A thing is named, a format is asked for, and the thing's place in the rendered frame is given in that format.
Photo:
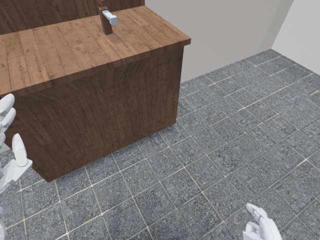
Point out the robot right hand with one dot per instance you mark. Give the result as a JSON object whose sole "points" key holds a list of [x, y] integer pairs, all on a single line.
{"points": [[267, 229]]}

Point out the counter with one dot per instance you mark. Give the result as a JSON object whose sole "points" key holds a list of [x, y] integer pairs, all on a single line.
{"points": [[84, 88]]}

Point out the tap lever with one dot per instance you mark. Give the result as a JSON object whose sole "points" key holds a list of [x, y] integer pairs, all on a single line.
{"points": [[112, 18]]}

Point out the robot left hand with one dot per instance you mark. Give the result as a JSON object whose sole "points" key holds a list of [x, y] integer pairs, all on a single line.
{"points": [[15, 169]]}

